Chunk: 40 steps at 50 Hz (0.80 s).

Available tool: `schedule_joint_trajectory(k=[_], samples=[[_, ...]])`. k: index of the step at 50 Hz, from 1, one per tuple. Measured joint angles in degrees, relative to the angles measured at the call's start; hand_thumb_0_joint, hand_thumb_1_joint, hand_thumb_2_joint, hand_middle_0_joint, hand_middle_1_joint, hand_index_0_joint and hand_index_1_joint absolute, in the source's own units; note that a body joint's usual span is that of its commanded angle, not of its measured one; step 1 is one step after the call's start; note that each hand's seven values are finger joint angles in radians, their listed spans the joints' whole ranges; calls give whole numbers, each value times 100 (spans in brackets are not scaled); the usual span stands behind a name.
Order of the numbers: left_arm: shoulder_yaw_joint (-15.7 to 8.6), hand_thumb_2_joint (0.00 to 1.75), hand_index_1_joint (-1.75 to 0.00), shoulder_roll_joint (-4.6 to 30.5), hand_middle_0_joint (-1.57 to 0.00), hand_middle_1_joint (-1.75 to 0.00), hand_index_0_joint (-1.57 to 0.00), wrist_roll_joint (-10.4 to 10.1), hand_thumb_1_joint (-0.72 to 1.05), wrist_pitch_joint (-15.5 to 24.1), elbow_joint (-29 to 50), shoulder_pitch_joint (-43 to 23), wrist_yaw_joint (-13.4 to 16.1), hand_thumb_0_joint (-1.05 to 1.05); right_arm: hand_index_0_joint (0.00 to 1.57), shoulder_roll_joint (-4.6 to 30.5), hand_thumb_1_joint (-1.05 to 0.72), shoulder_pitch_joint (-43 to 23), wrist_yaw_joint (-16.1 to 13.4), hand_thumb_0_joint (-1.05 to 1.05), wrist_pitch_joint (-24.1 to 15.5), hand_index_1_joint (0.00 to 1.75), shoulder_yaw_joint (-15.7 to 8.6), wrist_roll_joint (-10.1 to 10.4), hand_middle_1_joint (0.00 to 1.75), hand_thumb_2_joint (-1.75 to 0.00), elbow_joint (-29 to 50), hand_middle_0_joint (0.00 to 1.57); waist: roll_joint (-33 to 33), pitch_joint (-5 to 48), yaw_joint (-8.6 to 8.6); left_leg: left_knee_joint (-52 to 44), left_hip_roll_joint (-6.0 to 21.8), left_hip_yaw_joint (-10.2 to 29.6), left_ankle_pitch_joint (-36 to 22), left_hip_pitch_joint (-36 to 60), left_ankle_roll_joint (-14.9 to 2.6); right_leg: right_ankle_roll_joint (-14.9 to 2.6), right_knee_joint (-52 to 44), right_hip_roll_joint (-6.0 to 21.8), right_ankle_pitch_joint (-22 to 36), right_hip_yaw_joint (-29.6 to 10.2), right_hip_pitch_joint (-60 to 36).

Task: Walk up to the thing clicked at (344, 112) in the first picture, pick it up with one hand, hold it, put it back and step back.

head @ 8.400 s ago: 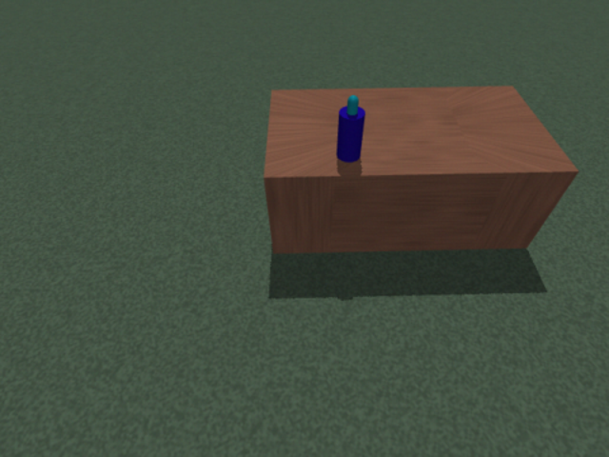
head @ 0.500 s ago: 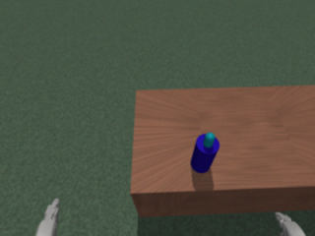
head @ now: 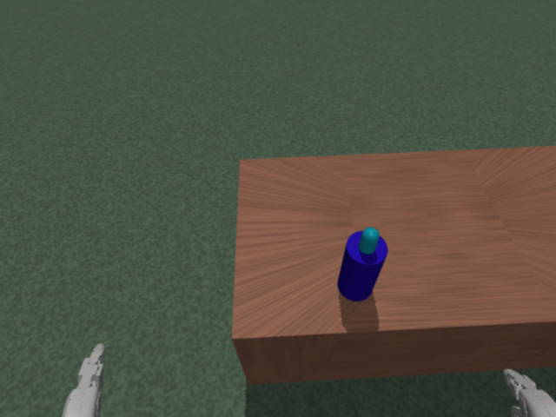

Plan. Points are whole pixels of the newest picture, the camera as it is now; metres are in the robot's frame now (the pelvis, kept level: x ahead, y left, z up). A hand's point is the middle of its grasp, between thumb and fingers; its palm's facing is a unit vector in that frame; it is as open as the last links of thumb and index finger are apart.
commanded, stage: go down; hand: right
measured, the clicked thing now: (362, 261) +0.48 -0.16 -0.19
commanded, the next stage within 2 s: approach in 1.54 s
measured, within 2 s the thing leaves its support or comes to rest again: neither
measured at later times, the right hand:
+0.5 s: hand (514, 324) +0.26 -0.31 -0.01, palm faces +0.18 +0.96 -0.23, open 17.5 cm
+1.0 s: hand (523, 277) +0.32 -0.33 +0.02, palm faces +0.17 +0.98 -0.11, open 17.6 cm
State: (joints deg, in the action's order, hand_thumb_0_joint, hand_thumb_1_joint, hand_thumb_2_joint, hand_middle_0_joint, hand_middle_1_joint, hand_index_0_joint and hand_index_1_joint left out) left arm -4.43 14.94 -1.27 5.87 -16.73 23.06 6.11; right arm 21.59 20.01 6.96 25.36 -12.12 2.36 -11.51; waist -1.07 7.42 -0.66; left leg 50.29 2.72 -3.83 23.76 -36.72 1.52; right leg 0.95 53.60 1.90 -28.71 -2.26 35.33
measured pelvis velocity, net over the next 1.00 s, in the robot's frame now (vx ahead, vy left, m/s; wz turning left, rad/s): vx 0.00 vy -0.01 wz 0.01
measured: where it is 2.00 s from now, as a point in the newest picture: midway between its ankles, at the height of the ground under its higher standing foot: outside the picture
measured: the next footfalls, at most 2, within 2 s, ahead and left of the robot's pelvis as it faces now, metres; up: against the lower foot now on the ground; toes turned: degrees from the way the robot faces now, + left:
none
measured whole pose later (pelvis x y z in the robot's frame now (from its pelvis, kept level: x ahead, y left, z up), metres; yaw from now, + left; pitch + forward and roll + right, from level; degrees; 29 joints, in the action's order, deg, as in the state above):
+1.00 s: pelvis +0.00 -0.01 +0.01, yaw +1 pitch +11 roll +2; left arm -0.2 14.9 0.2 10.1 -25.4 18.4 6.8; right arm 33.8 -15.3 22.1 1.8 -27.2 6.7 -44.9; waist 0.6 5.4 -2.5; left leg 45.7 2.2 -3.5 20.7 -35.5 1.7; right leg 0.6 50.3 2.2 -26.5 -1.8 34.5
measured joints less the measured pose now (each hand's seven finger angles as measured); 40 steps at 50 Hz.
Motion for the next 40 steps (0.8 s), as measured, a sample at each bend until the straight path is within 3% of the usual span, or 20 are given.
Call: schedule_joint_trajectory(k=[9,17,23,28,40], samples=[[105,4,-6,-23,-7,-7,-7,-9,-52,13,229,142,97,-1,5,95,57,28,60,-1,-46,6,-127,38,6,-4,181,3,23,-7,-19,67,4,-21,13,-43,4,-2,94,-4,-20,-27,65],[332,5,-6,-156,-7,-7,-7,31,-53,196,236,69,171,-1,5,286,55,-675,109,-1,-369,6,-435,190,6,-4,101,4,58,-81,-21,37,19,-63,-18,60,12,-6,105,-21,5,-72,3],[294,5,-6,-53,-7,-7,-7,13,-53,287,-126,-70,171,-1,5,597,55,-1738,418,-1,-650,6,-780,335,5,-4,-782,4,-16,-112,-112,-14,17,-32,-84,41,33,-34,88,-24,42,-41,26],[460,5,-6,24,-7,-6,-6,-8,-53,387,-177,-31,161,-1,5,831,55,-2396,816,-1,-834,6,-971,442,5,-3,-1593,4,8,-165,-194,-148,-13,47,-171,76,40,-44,-55,3,103,44,-51],[424,6,-6,44,-6,-6,-6,32,-53,374,-470,-202,97,-1,5,1031,58,-2976,1169,-1,-1710,6,-1404,472,5,-3,-2519,4,86,-315,-163,-379,-37,109,-274,150,47,-61,-291,20,186,118,-156]])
